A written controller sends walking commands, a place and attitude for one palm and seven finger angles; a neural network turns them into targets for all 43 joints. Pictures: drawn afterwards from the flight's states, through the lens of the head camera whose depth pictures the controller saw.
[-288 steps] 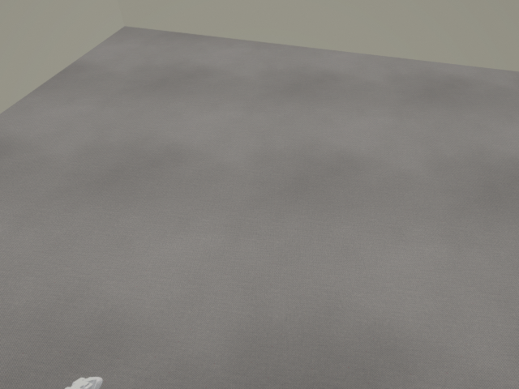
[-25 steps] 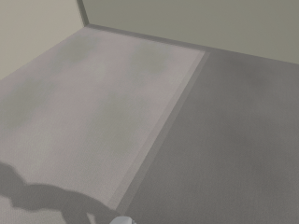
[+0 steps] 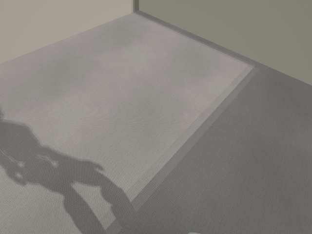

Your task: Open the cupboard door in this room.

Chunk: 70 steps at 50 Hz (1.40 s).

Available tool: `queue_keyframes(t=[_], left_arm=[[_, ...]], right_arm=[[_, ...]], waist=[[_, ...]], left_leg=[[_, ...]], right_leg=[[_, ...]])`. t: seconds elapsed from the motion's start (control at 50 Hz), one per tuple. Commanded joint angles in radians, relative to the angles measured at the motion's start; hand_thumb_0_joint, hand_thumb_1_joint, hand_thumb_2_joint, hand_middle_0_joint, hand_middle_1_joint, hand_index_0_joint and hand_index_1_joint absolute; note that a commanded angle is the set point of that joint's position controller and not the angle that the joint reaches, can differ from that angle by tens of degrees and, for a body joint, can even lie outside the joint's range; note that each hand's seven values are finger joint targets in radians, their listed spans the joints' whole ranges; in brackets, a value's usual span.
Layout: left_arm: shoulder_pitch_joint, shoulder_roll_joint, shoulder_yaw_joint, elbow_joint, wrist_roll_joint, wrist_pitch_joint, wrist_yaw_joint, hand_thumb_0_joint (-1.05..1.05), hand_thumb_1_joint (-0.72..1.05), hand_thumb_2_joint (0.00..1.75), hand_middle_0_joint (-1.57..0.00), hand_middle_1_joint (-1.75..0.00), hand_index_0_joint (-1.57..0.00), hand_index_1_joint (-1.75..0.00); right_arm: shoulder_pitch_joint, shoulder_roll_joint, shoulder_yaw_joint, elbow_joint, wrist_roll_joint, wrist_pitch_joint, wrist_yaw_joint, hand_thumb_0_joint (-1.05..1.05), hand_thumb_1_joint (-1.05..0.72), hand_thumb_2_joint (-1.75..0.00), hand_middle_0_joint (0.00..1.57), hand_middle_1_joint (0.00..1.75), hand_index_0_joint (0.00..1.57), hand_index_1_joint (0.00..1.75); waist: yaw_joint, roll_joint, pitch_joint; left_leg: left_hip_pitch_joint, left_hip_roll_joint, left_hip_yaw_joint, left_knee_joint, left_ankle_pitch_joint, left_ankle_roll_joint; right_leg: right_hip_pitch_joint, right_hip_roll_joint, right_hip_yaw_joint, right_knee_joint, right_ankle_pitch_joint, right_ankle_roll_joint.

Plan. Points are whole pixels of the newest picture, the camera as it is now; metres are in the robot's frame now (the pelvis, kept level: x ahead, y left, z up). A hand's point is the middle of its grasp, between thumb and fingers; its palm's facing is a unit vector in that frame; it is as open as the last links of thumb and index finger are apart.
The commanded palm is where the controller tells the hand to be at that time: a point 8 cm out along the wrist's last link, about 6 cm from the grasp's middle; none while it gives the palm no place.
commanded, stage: turn or walk to find it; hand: left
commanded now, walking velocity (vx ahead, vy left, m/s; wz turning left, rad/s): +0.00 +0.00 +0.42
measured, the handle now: out of the picture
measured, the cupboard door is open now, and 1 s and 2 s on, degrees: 0 0 0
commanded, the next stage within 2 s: none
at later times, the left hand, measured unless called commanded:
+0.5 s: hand out of the picture +0.00 +0.16 -0.16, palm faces +0.23 -0.94 -0.25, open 7.4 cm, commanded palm none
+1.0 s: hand out of the picture -0.05 +0.22 -0.16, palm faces +0.42 -0.87 -0.26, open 7.4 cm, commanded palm none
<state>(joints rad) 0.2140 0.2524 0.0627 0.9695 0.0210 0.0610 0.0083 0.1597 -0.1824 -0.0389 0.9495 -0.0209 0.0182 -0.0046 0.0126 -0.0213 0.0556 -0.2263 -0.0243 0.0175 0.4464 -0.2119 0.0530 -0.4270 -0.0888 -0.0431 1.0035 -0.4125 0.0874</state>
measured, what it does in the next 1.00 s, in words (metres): steps on the spot, turning left: right foot, then left foot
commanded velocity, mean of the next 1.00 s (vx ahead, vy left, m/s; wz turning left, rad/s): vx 0.00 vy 0.00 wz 0.42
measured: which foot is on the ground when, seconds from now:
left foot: down 0.00-0.22, up 0.24-0.60, down 0.62-1.00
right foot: up 0.00-0.20, down 0.22-0.64, up 0.66-1.00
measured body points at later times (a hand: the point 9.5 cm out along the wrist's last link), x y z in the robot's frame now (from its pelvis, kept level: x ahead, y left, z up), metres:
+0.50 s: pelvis -0.02 -0.04 +0.00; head +0.01 -0.05 +0.44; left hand -0.02 +0.21 -0.14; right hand +0.07 -0.29 -0.16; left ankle -0.07 +0.10 -0.68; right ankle -0.01 -0.14 -0.74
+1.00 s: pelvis -0.05 -0.01 +0.00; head -0.03 +0.00 +0.45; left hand -0.07 +0.26 -0.14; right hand +0.12 -0.20 -0.14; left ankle -0.07 +0.09 -0.74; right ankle +0.01 -0.14 -0.70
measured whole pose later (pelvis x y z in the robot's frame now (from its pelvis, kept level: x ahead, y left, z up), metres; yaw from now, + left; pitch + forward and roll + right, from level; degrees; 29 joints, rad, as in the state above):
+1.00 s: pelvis -0.05 -0.01 +0.00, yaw +24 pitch -1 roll -1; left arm 0.16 0.23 0.05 0.93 0.01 0.05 0.01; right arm 0.18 -0.19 -0.05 0.95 -0.03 0.03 0.00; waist -0.01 0.01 0.06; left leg -0.24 -0.03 -0.03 0.46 -0.21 0.03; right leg -0.37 -0.06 -0.04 0.83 -0.43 0.08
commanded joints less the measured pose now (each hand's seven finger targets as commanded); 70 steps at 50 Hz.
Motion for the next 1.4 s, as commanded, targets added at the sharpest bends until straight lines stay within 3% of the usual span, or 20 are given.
queue_keyframes(t=[0.0,0.14,0.16,0.2,0.3,0.48,0.56,0.58,0.6,0.62,0.64,0.72,0.92,1.02,1.04,1.06,1.08,1.12,1.18,1.38], left_arm=[[-0.046,0.047,0.013,-0.100,-0.007,-0.025,0.009,0.00,0.90,0.90,-0.20,-0.30,-0.20,-0.30],[0.052,0.047,0.012,-0.095,-0.014,-0.046,0.018,0.00,0.90,0.90,-0.20,-0.30,-0.20,-0.30],[0.080,0.077,0.019,-0.090,-0.010,-0.054,0.022,0.00,0.90,0.90,-0.20,-0.30,-0.20,-0.30],[0.074,0.205,0.038,-0.112,0.007,-0.060,0.029,0.00,0.90,0.90,-0.20,-0.30,-0.20,-0.30],[-0.075,0.097,0.015,-0.140,0.000,-0.071,0.027,0.00,0.90,0.90,-0.20,-0.30,-0.20,-0.30],[0.080,0.159,0.033,-0.067,0.011,-0.065,0.024,0.00,0.90,0.90,-0.20,-0.30,-0.20,-0.30],[0.056,0.166,0.038,-0.055,0.003,-0.055,0.022,0.00,0.90,0.90,-0.20,-0.30,-0.20,-0.30],[0.056,0.146,0.036,-0.060,-0.006,-0.049,0.019,0.00,0.90,0.90,-0.20,-0.30,-0.20,-0.30],[0.081,0.091,0.030,-0.085,-0.012,-0.041,0.014,0.00,0.90,0.90,-0.20,-0.30,-0.20,-0.30],[0.015,0.050,0.004,-0.122,-0.005,-0.036,0.014,0.00,0.90,0.90,-0.20,-0.30,-0.20,-0.30],[-0.040,0.059,0.008,-0.115,-0.002,-0.022,0.025,0.00,0.90,0.90,-0.20,-0.30,-0.20,-0.30],[-0.006,0.068,0.018,-0.066,-0.006,-0.029,0.003,0.00,0.90,0.90,-0.20,-0.30,-0.20,-0.30],[-0.056,0.048,0.007,-0.110,-0.011,-0.031,0.010,0.00,0.90,0.90,-0.20,-0.30,-0.20,-0.30],[0.050,0.059,0.013,-0.093,-0.014,-0.049,0.016,0.00,0.90,0.90,-0.20,-0.30,-0.20,-0.30],[0.084,0.092,0.019,-0.090,-0.009,-0.059,0.020,0.00,0.90,0.90,-0.20,-0.30,-0.20,-0.30],[0.099,0.176,0.036,-0.093,0.007,-0.068,0.029,0.00,0.90,0.90,-0.20,-0.30,-0.20,-0.30],[0.083,0.213,0.036,-0.115,0.006,-0.062,0.026,0.00,0.90,0.90,-0.20,-0.30,-0.20,-0.30],[-0.008,0.158,0.035,-0.140,-0.003,-0.060,0.031,0.00,0.90,0.90,-0.20,-0.30,-0.20,-0.30],[-0.068,0.096,0.011,-0.148,-0.003,-0.071,0.025,0.00,0.90,0.90,-0.20,-0.30,-0.20,-0.30],[0.075,0.167,0.037,-0.071,0.013,-0.060,0.025,0.00,0.90,0.90,-0.20,-0.30,-0.20,-0.30]], right_arm=[[0.069,-0.218,-0.058,-0.043,-0.002,-0.005,-0.011,0.00,-0.90,-0.90,0.20,0.30,0.20,0.30],[0.034,-0.209,-0.068,-0.064,0.000,0.006,-0.002,0.00,-0.90,-0.90,0.20,0.30,0.20,0.30],[0.032,-0.181,-0.065,-0.067,0.006,0.005,0.002,0.00,-0.90,-0.90,0.20,0.30,0.20,0.30],[0.030,-0.116,-0.059,-0.108,0.006,0.010,0.008,0.00,-0.90,-0.90,0.20,0.30,0.20,0.30],[0.088,-0.125,-0.065,-0.035,-0.004,0.040,0.024,0.00,-0.90,-0.90,0.20,0.30,0.20,0.30],[-0.032,-0.097,-0.036,-0.050,0.010,0.026,0.020,0.00,-0.90,-0.90,0.20,0.30,0.20,0.30],[0.040,-0.113,-0.034,-0.034,0.011,0.009,0.014,0.00,-0.90,-0.90,0.20,0.30,0.20,0.30],[0.074,-0.151,-0.042,-0.028,0.009,0.000,0.015,0.00,-0.90,-0.90,0.20,0.30,0.20,0.30],[0.096,-0.247,-0.063,-0.031,0.001,-0.010,0.013,0.00,-0.90,-0.90,0.20,0.30,0.20,0.30],[0.154,-0.302,-0.072,-0.023,0.005,-0.003,0.007,0.00,-0.90,-0.90,0.20,0.30,0.20,0.30],[0.178,-0.281,-0.072,0.003,0.003,-0.008,-0.008,0.00,-0.90,-0.90,0.20,0.30,0.20,0.30],[0.029,-0.213,-0.045,-0.042,0.004,-0.014,-0.016,0.00,-0.90,-0.90,0.20,0.30,0.20,0.30],[0.062,-0.224,-0.062,-0.050,-0.003,-0.002,-0.008,0.00,-0.90,-0.90,0.20,0.30,0.20,0.30],[0.024,-0.212,-0.068,-0.066,0.002,0.006,-0.001,0.00,-0.90,-0.90,0.20,0.30,0.20,0.30],[0.026,-0.182,-0.065,-0.072,0.008,0.005,0.003,0.00,-0.90,-0.90,0.20,0.30,0.20,0.30],[0.043,-0.115,-0.053,-0.092,0.015,0.004,0.010,0.00,-0.90,-0.90,0.20,0.30,0.20,0.30],[0.027,-0.122,-0.060,-0.110,0.006,0.012,0.009,0.00,-0.90,-0.90,0.20,0.30,0.20,0.30],[0.033,-0.158,-0.074,-0.083,-0.002,0.036,0.013,0.00,-0.90,-0.90,0.20,0.30,0.20,0.30],[0.103,-0.131,-0.066,-0.029,-0.005,0.044,0.025,0.00,-0.90,-0.90,0.20,0.30,0.20,0.30],[-0.003,-0.099,-0.038,-0.045,0.011,0.026,0.021,0.00,-0.90,-0.90,0.20,0.30,0.20,0.30]], waist=[[-0.047,0.160,-0.072],[0.005,0.154,-0.110],[0.020,0.084,-0.117],[0.033,-0.255,-0.074],[-0.045,-0.117,0.005],[0.038,-0.175,-0.054],[-0.006,-0.163,-0.103],[-0.029,-0.071,-0.126],[-0.037,0.188,-0.154],[-0.070,0.306,-0.130],[-0.093,0.312,-0.139],[-0.020,0.172,-0.077],[-0.046,0.173,-0.077],[0.010,0.154,-0.090],[0.024,0.066,-0.106],[0.027,-0.184,-0.104],[0.034,-0.239,-0.074],[-0.003,-0.190,-0.011],[-0.044,-0.125,0.003],[0.042,-0.175,-0.057]], left_leg=[[0.114,0.261,-0.291,-0.131,0.291,0.125],[-0.049,0.192,-0.329,-0.036,0.240,0.074],[-0.141,0.141,-0.291,0.025,0.134,0.026],[-0.364,-0.044,-0.074,0.434,-0.339,-0.076],[-0.330,0.041,-0.065,0.767,-0.153,-0.102],[-0.216,0.047,0.040,0.376,-0.255,-0.118],[-0.027,0.037,0.081,0.063,-0.071,-0.096],[0.104,0.075,0.042,-0.051,0.077,-0.077],[0.258,0.294,-0.235,-0.076,0.349,0.014],[0.237,0.429,-0.350,-0.099,0.591,0.110],[0.189,0.403,-0.338,-0.100,0.592,0.112],[0.123,0.274,-0.184,-0.101,0.471,0.092],[0.104,0.261,-0.292,-0.101,0.363,0.121],[-0.072,0.194,-0.311,-0.014,0.269,0.064],[-0.149,0.136,-0.271,0.057,0.148,0.016],[-0.331,0.002,-0.120,0.255,-0.139,-0.055],[-0.340,-0.034,-0.079,0.469,-0.359,-0.074],[-0.328,0.016,-0.120,0.701,-0.289,-0.070],[-0.316,0.039,-0.071,0.781,-0.138,-0.100],[-0.186,0.056,0.044,0.352,-0.273,-0.109]], right_leg=[[-0.057,0.008,0.018,-0.081,-0.031,-0.002],[0.245,0.052,-0.005,-0.516,0.133,-0.029],[0.359,0.004,0.034,-0.633,0.201,-0.041],[0.344,-0.390,0.383,-0.771,0.196,-0.221],[0.190,-0.218,0.091,-0.716,0.284,-0.194],[0.350,-0.254,0.028,-0.605,0.631,-0.227],[0.315,-0.235,-0.048,-0.473,0.625,-0.155],[0.226,-0.205,-0.087,-0.375,0.530,-0.106],[-0.011,-0.094,-0.139,-0.198,0.167,-0.036],[-0.106,-0.034,-0.096,-0.033,-0.230,-0.008],[-0.102,-0.034,-0.001,0.056,-0.215,-0.015],[-0.098,-0.034,0.013,0.122,-0.013,-0.009],[-0.005,0.020,0.011,-0.165,-0.037,-0.005],[0.268,0.049,-0.010,-0.525,0.170,-0.025],[0.371,-0.013,0.042,-0.644,0.222,-0.039],[0.456,-0.250,0.292,-0.722,0.211,-0.122],[0.325,-0.394,0.367,-0.757,0.235,-0.220],[0.166,-0.333,0.325,-0.796,0.090,-0.228],[0.172,-0.212,0.096,-0.745,0.196,-0.179],[0.308,-0.281,0.036,-0.648,0.425,-0.231]])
